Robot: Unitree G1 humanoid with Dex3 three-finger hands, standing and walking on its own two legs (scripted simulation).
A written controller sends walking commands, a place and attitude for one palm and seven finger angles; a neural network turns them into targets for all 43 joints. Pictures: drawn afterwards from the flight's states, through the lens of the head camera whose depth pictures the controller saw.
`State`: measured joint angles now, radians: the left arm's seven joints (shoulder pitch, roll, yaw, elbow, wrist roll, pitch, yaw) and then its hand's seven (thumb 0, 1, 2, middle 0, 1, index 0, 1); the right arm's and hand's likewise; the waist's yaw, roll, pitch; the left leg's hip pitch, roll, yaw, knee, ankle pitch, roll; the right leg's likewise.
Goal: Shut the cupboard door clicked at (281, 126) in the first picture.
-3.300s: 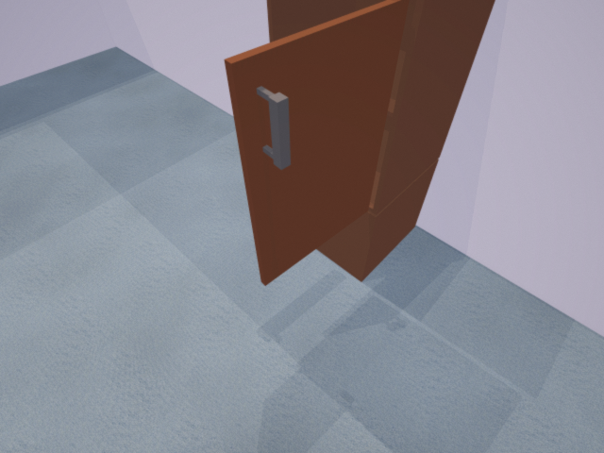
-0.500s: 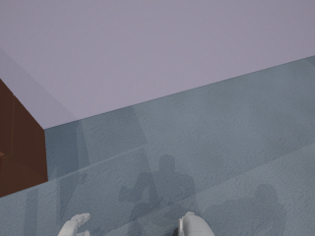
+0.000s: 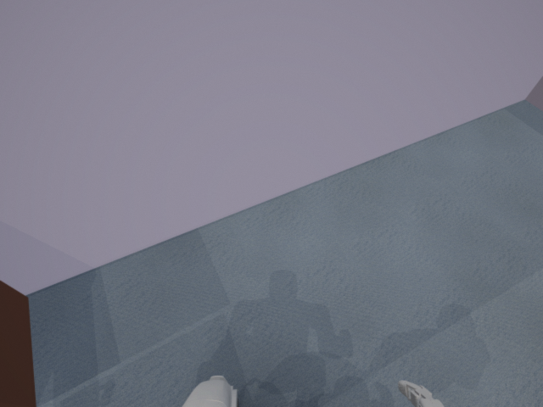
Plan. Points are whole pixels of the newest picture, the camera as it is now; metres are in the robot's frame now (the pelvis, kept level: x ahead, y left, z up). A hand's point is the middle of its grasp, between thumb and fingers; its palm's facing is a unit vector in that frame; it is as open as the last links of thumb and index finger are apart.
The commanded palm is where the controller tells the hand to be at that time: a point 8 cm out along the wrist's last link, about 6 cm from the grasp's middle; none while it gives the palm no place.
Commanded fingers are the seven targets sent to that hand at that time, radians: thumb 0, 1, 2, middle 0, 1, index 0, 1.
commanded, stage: walk to a spot facing it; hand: left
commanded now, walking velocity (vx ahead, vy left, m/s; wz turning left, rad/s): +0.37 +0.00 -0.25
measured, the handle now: out of the picture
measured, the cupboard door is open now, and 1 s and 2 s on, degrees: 85 85 85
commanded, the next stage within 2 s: turn to face it in 0.40 s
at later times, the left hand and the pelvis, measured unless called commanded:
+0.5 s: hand (226, 264) +0.39 +0.13 -0.17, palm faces -0.17 -0.96 -0.24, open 7.3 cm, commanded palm none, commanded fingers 0.00 0.90 0.90 -0.20 -0.30 -0.20 -0.30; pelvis +0.24 -0.04 -0.02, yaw -10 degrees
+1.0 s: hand (239, 229) +0.49 +0.12 -0.18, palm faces +0.04 -0.98 -0.22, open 7.3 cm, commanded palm none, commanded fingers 0.00 0.90 0.90 -0.20 -0.30 -0.20 -0.30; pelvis +0.40 -0.07 -0.01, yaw +1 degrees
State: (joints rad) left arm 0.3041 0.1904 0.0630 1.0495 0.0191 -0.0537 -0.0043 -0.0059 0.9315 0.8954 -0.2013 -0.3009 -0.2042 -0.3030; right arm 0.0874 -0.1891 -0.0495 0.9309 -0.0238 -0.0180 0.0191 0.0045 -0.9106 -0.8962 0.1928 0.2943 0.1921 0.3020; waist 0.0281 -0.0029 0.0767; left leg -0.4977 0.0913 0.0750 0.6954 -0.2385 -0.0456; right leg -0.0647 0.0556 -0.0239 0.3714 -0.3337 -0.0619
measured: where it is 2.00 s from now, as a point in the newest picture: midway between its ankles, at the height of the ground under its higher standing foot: (316, 318)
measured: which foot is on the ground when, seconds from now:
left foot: up 0.00-0.04, down 0.06-0.44, up 0.46-0.76, down 0.78-1.00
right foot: down 0.00-0.06, up 0.08-0.42, down 0.44-0.78, up 0.80-1.00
